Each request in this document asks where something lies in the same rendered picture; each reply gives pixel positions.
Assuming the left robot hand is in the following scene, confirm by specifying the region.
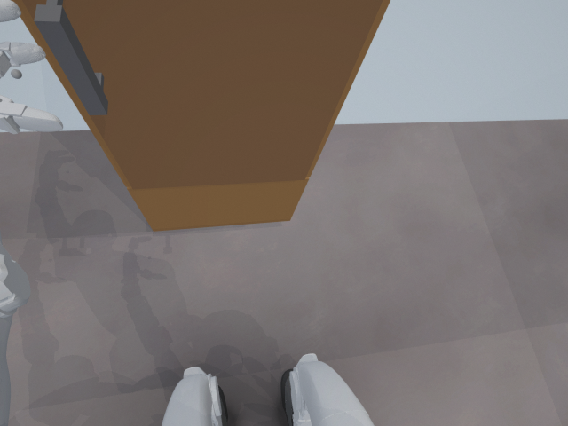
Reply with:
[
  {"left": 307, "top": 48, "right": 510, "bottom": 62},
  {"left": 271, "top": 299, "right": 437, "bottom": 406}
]
[{"left": 0, "top": 0, "right": 63, "bottom": 134}]

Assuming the handle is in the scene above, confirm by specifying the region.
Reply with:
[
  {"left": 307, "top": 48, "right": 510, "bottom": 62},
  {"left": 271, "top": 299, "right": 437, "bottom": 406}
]
[{"left": 34, "top": 0, "right": 108, "bottom": 115}]

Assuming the right robot shin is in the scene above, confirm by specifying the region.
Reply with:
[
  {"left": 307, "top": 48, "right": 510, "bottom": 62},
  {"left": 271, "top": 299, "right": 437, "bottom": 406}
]
[{"left": 291, "top": 353, "right": 318, "bottom": 426}]

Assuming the robot right thigh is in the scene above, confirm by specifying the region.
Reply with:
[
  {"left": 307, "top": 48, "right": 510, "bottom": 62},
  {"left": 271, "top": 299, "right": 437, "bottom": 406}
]
[{"left": 289, "top": 361, "right": 374, "bottom": 426}]

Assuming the cupboard door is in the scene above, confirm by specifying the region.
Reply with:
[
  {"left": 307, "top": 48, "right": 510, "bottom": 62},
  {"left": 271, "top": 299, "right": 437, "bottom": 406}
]
[{"left": 22, "top": 0, "right": 383, "bottom": 189}]

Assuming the robot left upper arm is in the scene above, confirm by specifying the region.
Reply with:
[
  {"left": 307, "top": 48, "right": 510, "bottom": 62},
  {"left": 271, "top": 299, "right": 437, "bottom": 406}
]
[{"left": 0, "top": 244, "right": 30, "bottom": 426}]

